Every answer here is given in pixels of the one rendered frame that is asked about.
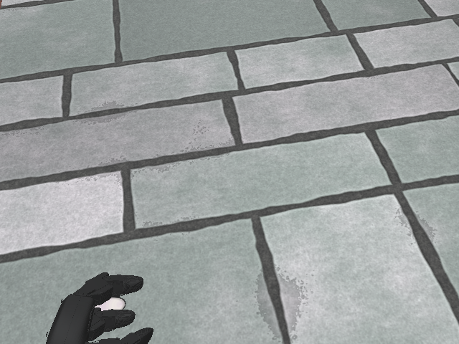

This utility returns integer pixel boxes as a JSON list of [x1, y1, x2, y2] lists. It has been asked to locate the left robot hand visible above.
[[46, 272, 153, 344]]

